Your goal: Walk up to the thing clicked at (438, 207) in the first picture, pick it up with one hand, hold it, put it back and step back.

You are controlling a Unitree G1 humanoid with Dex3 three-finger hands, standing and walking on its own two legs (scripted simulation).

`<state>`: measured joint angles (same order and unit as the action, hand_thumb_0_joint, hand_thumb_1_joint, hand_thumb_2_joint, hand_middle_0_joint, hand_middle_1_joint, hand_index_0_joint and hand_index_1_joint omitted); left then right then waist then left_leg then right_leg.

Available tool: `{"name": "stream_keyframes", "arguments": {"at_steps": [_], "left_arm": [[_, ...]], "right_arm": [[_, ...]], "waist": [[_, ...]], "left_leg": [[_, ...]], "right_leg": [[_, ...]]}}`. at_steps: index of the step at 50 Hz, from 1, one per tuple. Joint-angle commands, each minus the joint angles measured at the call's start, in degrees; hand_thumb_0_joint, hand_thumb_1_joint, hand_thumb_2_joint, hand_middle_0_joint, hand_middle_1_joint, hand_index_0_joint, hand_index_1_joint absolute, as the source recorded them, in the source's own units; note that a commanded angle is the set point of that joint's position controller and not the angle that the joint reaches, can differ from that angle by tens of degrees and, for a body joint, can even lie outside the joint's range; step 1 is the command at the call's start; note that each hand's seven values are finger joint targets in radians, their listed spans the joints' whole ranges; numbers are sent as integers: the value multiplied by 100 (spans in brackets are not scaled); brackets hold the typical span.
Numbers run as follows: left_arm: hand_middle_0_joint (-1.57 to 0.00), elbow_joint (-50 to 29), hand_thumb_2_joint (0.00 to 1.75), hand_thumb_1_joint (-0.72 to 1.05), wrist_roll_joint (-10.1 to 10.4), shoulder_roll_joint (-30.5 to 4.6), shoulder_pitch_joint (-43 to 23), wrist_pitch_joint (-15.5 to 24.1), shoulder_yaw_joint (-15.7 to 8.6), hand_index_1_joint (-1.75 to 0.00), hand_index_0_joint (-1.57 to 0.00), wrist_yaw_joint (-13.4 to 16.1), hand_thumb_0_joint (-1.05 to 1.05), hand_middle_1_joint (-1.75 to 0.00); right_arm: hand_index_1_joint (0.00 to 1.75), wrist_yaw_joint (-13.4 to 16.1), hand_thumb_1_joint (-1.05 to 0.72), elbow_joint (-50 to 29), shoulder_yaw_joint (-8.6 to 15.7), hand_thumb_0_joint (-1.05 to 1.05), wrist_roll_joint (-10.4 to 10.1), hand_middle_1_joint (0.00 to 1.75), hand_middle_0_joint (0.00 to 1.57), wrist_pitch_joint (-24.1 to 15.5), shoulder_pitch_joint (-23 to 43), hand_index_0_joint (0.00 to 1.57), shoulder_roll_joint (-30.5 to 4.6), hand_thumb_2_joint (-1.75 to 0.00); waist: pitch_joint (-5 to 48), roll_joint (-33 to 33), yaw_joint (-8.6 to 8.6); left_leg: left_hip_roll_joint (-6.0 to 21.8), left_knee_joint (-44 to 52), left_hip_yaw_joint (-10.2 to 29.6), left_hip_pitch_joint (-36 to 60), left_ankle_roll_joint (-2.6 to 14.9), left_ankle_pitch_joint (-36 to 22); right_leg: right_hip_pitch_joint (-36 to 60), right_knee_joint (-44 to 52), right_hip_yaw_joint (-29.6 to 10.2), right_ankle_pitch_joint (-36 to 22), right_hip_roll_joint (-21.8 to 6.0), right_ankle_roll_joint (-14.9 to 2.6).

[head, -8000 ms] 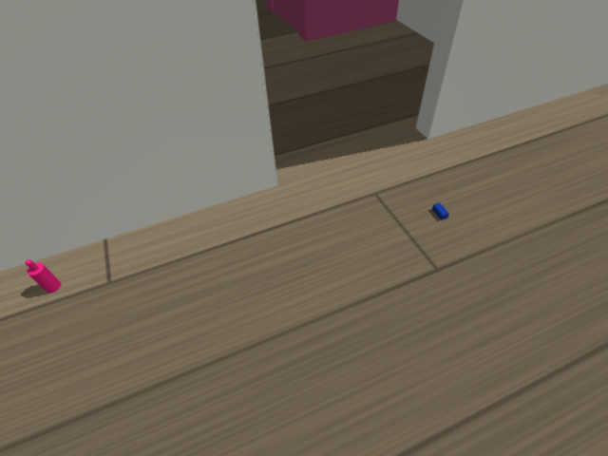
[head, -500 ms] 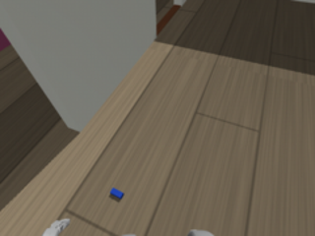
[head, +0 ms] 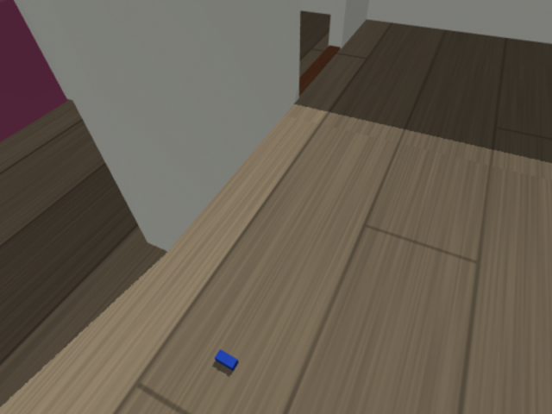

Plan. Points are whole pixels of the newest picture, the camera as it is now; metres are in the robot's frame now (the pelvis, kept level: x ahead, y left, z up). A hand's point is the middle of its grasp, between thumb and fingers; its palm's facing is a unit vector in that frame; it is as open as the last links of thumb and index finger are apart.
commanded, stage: walk up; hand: left
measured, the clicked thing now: (226, 360) +0.46 +0.24 -0.76
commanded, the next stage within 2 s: stand in 0.12 s
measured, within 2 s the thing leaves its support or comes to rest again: neither
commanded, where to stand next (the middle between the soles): +0.06 -0.01 m, yaw -1 degrees
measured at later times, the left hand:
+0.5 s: hand out of the picture +0.10 +0.25 -0.15, palm faces -0.03 -0.94 -0.33, open 7.3 cm
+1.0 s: hand out of the picture +0.10 +0.24 -0.14, palm faces -0.03 -0.94 -0.35, open 7.3 cm
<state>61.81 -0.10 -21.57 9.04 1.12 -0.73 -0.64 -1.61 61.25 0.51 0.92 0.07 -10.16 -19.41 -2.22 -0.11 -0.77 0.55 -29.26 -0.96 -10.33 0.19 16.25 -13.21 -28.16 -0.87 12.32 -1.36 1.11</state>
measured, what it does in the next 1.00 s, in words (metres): stands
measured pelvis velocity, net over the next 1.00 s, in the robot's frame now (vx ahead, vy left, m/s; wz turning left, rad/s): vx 0.02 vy -0.02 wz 0.01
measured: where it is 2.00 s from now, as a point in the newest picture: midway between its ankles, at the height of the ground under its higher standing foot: outside the picture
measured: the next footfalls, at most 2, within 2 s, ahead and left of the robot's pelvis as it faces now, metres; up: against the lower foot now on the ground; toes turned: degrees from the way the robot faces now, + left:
none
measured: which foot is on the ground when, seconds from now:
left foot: down 0.00-1.00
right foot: down 0.00-1.00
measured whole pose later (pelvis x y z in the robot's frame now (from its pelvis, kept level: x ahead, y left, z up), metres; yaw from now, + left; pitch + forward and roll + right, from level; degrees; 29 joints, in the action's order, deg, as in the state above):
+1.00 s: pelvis +0.02 -0.02 +0.01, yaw +1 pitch -2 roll +0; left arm 65.4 -0.5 -20.0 5.0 0.9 0.6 -0.2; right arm -0.8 66.4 1.0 0.3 -0.1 -5.4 -19.9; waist -2.7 -0.2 0.5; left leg 1.4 -17.5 -0.2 -4.5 -1.3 11.2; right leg -8.0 -18.4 0.1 8.5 -0.6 0.4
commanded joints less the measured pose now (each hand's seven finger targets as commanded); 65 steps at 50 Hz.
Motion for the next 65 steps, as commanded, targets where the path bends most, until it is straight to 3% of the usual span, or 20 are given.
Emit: {"name": "stream_keyframes", "arguments": {"at_steps": [1, 4, 8, 12, 20, 23, 26, 28, 30, 39, 49, 57, 62, 65], "left_arm": [[-20, -261, 90, 90, 21, -1151, -440, 214, -208, -30, -20, 79, 0, -30], [-20, -172, 90, 90, 45, -1145, -498, 224, -171, -30, -20, 100, 0, -30], [-20, -49, 90, 90, 30, -1044, -553, 163, -112, -30, -20, 89, 0, -30], [-20, 1, 90, 90, 9, -1043, -564, 157, -97, -30, -20, 100, 0, -30], [-20, 63, 90, 90, -29, -1070, -606, 139, -95, -30, -20, 110, 0, -30], [-20, 71, 90, 90, -30, -1070, -631, 142, -95, -30, -20, 114, 0, -30], [-20, 45, 90, 90, -27, -1059, -697, 145, -108, -30, -20, 115, 0, -30], [-20, 72, 90, 90, -22, -1094, -645, 141, -113, -30, -20, 113, 0, -30], [-20, 85, 90, 90, -19, -1047, -667, 130, -108, -30, -20, 113, 0, -30], [-20, 35, 90, 90, -16, -1123, -729, 148, -127, -30, -20, 134, 0, -30], [-20, 56, 90, 90, -37, -1125, -642, 107, -119, -30, -20, 124, 0, -30], [-20, 21, 90, 90, -14, -1107, -638, 111, -119, -30, -20, 107, 0, -30], [-20, 58, 90, 90, -13, -1077, -627, 80, -123, -30, -20, 96, 0, -30], [-20, 35, 90, 90, -26, -1107, -634, 91, -138, -30, -20, 103, 0, -30]], "right_arm": [[30, 119, -90, -383, 269, 0, -34, 30, 20, -207, 517, 20, -1385, -90], [30, 150, -90, -304, 293, 0, -74, 30, 20, -212, 519, 20, -1368, -90], [30, 172, -90, -181, 268, 0, -59, 30, 20, -250, 601, 20, -1326, -90], [30, 179, -90, -129, 269, 0, -60, 30, 20, -250, 749, 20, -1327, -90], [30, 186, -90, -34, 264, 0, -75, 30, 20, -223, 906, 20, -1285, -90], [30, 170, -90, 3, 257, 0, -77, 30, 20, -202, 965, 20, -1267, -90], [30, 175, -90, 17, 265, 0, -66, 30, 20, -201, 931, 20, -1297, -90], [30, 166, -90, 50, 250, 0, -68, 30, 20, -192, 951, 20, -1256, -90], [30, 162, -90, 56, 247, 0, -68, 30, 20, -190, 985, 20, -1282, -90], [30, 164, -90, 127, 229, 0, -55, 30, 20, -171, 838, 20, -1231, -90], [30, 160, -90, 165, 231, 0, -44, 30, 20, -151, 750, 20, -1221, -90], [30, 167, -90, 162, 212, 0, -36, 30, 20, -178, 685, 20, -1253, -90], [30, 178, -90, 145, 198, 0, -41, 30, 20, -181, 720, 20, -1253, -90], [30, 181, -90, 133, 207, 0, -42, 30, 20, -182, 637, 20, -1285, -90]], "waist": [[135, -128, -11], [321, -60, 43], [304, -54, 85], [488, -155, 71], [506, -112, 83], [324, -54, 80], [539, -37, 108], [419, 24, 79], [349, -14, 76], [532, 133, 120], [332, 82, 103], [398, -98, 104], [270, -35, 74], [458, 45, 90]], "left_leg": [[726, 1106, 852, -222, 288, -393], [658, 1030, 663, 184, 224, -1328], [734, 1312, 723, 308, 173, -1546], [734, 1299, 627, 515, 137, -2023], [701, 1396, 532, 664, 77, -1843], [668, 1465, 541, 468, 65, -1344], [698, 1430, 528, 562, 63, -1547], [658, 1521, 523, 484, 55, -1148], [660, 1521, 531, 469, 53, -1111], [692, 1414, 512, 605, 41, -1408], [677, 1481, 541, 397, 40, -887], [700, 1479, 534, 475, 39, -1120], [688, 1547, 564, 334, 34, -942], [710, 1512, 571, 433, 54, -1164]], "right_leg": [[390, 649, -482, -493, -360, -276], [495, 677, -494, -1301, -477, -230], [586, 763, -430, -1174, -479, -178], [774, 829, -409, -1535, -549, -157], [794, 1007, -421, -1553, -613, -157], [762, 1141, -454, -1250, -626, -142], [896, 1111, -441, -1425, -643, -171], [815, 1182, -448, -1114, -627, -161], [760, 1215, -446, -1060, -614, -158], [855, 1196, -466, -1460, -665, -197], [682, 1310, -462, -687, -593, -194], [721, 1263, -502, -1050, -620, -219], [720, 1248, -453, -753, -574, -221], [832, 1196, -422, -986, -586, -236]]}}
